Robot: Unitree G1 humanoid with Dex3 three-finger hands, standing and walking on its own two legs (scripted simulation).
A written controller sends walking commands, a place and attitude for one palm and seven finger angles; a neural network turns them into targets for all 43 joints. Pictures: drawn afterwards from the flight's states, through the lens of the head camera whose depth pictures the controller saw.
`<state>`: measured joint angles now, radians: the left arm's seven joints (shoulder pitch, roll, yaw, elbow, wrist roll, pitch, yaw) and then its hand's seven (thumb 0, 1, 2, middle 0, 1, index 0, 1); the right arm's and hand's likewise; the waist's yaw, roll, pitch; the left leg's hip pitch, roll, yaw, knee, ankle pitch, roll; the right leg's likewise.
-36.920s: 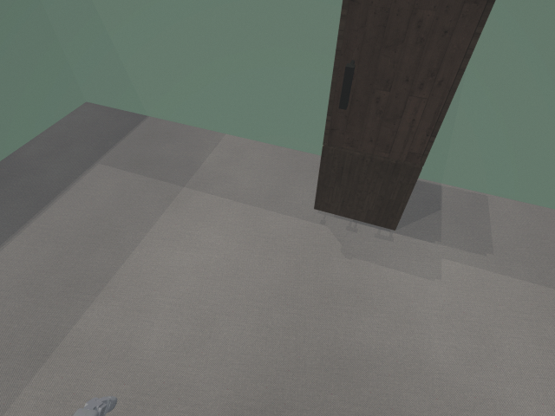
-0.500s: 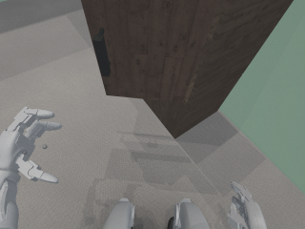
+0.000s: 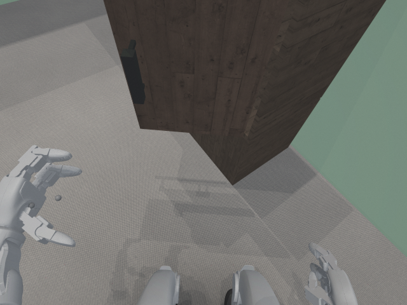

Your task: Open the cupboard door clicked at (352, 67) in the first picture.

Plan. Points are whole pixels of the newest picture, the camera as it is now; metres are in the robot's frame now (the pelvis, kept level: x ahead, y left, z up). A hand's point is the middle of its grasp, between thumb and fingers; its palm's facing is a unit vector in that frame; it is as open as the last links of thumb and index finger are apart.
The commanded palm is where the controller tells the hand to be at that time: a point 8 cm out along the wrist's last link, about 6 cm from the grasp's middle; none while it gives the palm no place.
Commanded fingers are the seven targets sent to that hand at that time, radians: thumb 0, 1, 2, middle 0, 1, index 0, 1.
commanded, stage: raise the hand with hooked fingers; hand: left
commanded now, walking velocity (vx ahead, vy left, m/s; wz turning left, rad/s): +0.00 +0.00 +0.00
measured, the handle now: (136, 73) +0.62 +0.20 +0.03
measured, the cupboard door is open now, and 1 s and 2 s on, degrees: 51 51 50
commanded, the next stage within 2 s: move the hooked fingers beside the handle in 0.02 s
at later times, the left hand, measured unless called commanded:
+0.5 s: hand (76, 160) +0.36 +0.26 +0.04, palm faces -0.05 -1.00 -0.02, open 14.0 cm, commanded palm +0.33 +0.31 +0.04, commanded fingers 0.00 -0.50 0.30 -0.30 -1.20 -0.30 -1.20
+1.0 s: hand (92, 126) +0.44 +0.25 +0.04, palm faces -0.03 -1.00 -0.02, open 14.0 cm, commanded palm +0.42 +0.30 +0.04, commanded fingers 0.00 -0.50 0.30 -0.30 -1.20 -0.30 -1.20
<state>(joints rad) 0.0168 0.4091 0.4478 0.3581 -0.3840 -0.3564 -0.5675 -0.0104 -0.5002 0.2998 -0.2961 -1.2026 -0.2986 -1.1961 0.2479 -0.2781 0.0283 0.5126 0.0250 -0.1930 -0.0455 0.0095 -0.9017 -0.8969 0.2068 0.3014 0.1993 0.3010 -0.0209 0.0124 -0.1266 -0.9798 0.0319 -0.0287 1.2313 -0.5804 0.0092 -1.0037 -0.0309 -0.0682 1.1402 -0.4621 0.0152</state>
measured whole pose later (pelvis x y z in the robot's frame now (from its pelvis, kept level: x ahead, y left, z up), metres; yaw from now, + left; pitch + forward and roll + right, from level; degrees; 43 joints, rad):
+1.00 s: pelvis +0.00 +0.00 -0.01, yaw -1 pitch +23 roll -3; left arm -0.62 0.55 0.50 0.93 -0.21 -0.38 -0.51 -0.01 -0.50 0.30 -0.30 -1.20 -0.30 -1.20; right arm 0.30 -0.29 0.04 0.59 0.01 -0.07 -0.04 0.01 -0.90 -0.90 0.21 0.30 0.20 0.30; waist -0.10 0.01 -0.12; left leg -1.09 0.04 -0.02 1.26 -0.57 0.01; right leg -1.13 -0.02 -0.06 1.16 -0.44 0.01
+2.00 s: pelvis +0.00 +0.02 -0.03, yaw -5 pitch +33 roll -8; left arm -1.06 0.86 0.60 1.16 -0.03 -0.29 -0.48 -0.01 -0.50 0.30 -0.30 -1.20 -0.30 -1.20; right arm 0.40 -0.26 0.11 0.56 -0.03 0.10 0.02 0.00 -0.90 -0.90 0.21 0.30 0.20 0.30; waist -0.26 0.03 -0.08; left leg -1.32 0.07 -0.04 1.34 -0.60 0.03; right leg -1.31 0.02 -0.07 1.16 -0.42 0.04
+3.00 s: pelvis -0.01 +0.01 -0.03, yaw -4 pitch +31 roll -7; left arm -1.09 0.79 0.52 1.20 -0.03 -0.33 -0.42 -0.01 -0.50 0.30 -0.30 -1.20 -0.30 -1.20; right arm 0.36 -0.28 0.10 0.58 -0.04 0.07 0.01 0.00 -0.90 -0.90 0.21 0.30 0.20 0.30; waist -0.26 0.03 -0.09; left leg -1.32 0.07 -0.06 1.35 -0.58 0.02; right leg -1.32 0.01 -0.09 1.19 -0.42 0.02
